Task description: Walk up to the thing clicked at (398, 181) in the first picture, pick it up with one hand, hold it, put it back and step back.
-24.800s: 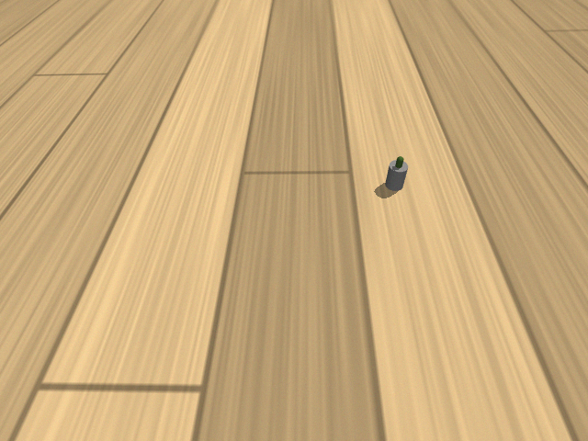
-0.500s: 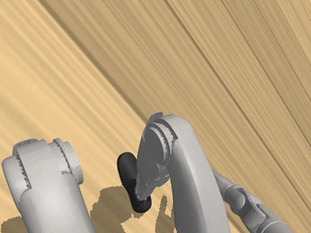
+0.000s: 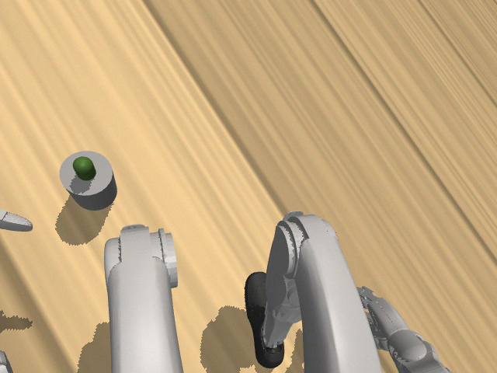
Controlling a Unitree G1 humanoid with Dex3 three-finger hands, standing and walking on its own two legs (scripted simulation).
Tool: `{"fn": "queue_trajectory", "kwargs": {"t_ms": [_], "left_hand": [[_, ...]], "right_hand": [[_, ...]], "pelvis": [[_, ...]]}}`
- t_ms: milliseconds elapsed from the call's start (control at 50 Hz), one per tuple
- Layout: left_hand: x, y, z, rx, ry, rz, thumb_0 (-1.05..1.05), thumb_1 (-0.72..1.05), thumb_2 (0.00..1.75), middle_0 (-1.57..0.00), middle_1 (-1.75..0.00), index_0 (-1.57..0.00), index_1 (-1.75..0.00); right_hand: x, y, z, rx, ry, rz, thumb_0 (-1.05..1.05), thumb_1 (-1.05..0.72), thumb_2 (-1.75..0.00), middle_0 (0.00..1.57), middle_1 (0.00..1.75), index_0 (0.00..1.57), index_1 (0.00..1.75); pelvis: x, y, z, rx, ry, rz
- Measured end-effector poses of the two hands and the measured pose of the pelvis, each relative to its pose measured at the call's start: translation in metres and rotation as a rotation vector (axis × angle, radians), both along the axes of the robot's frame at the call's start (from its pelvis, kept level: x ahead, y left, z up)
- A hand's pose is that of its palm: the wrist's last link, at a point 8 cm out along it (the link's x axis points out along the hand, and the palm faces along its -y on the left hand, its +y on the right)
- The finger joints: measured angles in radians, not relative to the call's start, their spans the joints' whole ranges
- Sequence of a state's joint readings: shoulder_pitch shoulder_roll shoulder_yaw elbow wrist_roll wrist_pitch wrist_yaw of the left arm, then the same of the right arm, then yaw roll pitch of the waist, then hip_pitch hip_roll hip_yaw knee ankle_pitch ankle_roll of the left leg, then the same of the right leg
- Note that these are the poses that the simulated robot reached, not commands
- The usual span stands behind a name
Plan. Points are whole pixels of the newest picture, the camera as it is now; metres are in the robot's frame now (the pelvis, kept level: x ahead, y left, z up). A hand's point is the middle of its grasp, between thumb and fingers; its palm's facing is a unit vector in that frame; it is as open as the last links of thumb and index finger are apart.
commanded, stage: home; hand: left
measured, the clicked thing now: (89, 178) +0.45 +0.26 -0.25
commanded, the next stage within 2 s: none
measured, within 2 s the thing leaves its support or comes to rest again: neither
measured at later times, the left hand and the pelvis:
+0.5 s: hand out of the picture +0.28 +0.29 +0.09, palm faces +0.24 -0.86 -0.44, open 17.3 cm; pelvis +0.03 -0.02 +0.19, yaw +8 degrees
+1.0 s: hand out of the picture +0.24 +0.22 +0.30, palm faces +0.26 -0.91 -0.32, open 17.5 cm; pelvis +0.09 +0.00 +0.36, yaw +9 degrees
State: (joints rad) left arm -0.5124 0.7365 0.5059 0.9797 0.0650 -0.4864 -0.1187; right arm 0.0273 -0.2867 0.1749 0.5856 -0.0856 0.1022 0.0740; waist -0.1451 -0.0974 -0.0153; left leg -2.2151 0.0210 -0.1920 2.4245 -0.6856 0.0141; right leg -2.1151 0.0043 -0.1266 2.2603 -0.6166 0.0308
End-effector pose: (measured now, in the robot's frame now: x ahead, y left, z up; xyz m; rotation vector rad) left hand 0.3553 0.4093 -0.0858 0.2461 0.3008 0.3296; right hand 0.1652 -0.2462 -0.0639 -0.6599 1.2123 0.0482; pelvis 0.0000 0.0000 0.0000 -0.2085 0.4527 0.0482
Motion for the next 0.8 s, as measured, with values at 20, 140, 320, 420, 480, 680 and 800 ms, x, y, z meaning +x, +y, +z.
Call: {"fn": "queue_trajectory", "kwargs": {"t_ms": [20,140,320,420,480,680,800], "left_hand": [[-0.003,0.005,0.011,0.023,0.016,0.014,-0.02,-0.57,0.08,-0.08,-0.06,-0.07,-0.07],[-0.030,0.019,0.075,0.144,0.143,0.076,-0.02,-0.57,0.06,-0.07,-0.05,-0.06,-0.06],[-0.079,-0.040,0.131,0.117,0.362,0.061,-0.02,-0.56,0.05,-0.06,-0.05,-0.06,-0.06],[-0.094,-0.068,0.176,0.075,0.402,0.093,-0.02,-0.54,0.06,-0.07,-0.05,-0.06,-0.06],[-0.100,-0.076,0.204,0.059,0.419,0.124,-0.01,-0.53,0.07,-0.07,-0.05,-0.06,-0.06],[-0.117,-0.109,0.292,-0.020,0.473,0.162,-0.01,-0.51,0.08,-0.07,-0.06,-0.06,-0.06],[-0.127,-0.125,0.339,-0.062,0.484,0.165,-0.01,-0.53,0.07,-0.06,-0.05,-0.06,-0.06]], "right_hand": [[0.000,0.000,0.001,0.012,-0.001,-0.017,0.01,-0.93,-0.91,0.21,0.30,0.20,0.30],[0.003,-0.002,0.003,0.095,0.004,-0.129,0.01,-0.91,-0.90,0.21,0.30,0.20,0.30],[0.028,0.005,0.051,0.197,-0.057,-0.195,0.01,-0.90,-0.90,0.21,0.30,0.20,0.30],[0.055,0.006,0.107,0.207,-0.157,-0.190,0.01,-0.90,-0.90,0.21,0.30,0.20,0.30],[0.071,0.005,0.144,0.205,-0.228,-0.184,0.01,-0.90,-0.90,0.21,0.30,0.20,0.30],[0.096,0.003,0.256,0.198,-0.400,-0.185,0.01,-0.90,-0.90,0.21,0.30,0.20,0.30],[0.093,0.009,0.306,0.194,-0.447,-0.205,0.01,-0.90,-0.90,0.21,0.30,0.20,0.30]], "pelvis": [[0.001,0.000,0.004,0.005,0.014,0.004],[0.008,-0.001,0.035,0.044,0.094,0.023],[0.015,-0.010,0.107,0.104,0.129,0.035],[0.025,-0.017,0.156,0.127,0.107,0.047],[0.032,-0.019,0.185,0.136,0.085,0.055],[0.057,-0.016,0.273,0.151,-0.027,0.081],[0.071,-0.010,0.316,0.158,-0.111,0.097]]}}
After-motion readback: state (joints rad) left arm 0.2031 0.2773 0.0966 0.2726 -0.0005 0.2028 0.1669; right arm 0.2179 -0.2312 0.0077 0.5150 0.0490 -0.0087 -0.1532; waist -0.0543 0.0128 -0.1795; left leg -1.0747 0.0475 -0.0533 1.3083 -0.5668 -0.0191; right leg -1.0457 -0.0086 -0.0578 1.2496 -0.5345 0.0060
